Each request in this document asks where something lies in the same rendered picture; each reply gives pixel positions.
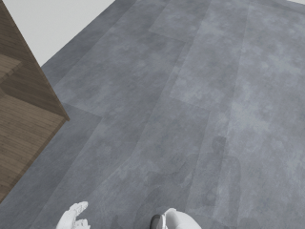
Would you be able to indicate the wardrobe door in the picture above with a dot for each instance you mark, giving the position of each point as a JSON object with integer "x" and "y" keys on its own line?
{"x": 3, "y": 189}

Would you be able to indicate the left robot hand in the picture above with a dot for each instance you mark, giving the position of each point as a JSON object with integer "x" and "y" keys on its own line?
{"x": 68, "y": 219}

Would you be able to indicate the right robot thigh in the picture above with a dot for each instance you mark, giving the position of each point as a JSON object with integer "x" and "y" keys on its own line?
{"x": 177, "y": 220}

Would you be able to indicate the robot right shin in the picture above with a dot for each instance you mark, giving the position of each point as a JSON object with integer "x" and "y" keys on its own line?
{"x": 171, "y": 209}

